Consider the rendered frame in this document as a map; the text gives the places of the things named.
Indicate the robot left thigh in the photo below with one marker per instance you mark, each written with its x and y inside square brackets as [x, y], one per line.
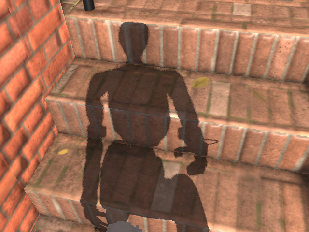
[123, 226]

